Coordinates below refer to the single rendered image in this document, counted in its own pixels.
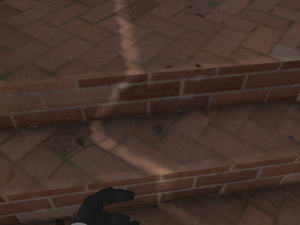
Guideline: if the left robot hand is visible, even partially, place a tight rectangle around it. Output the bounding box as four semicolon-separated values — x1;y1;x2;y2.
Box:
73;187;140;225

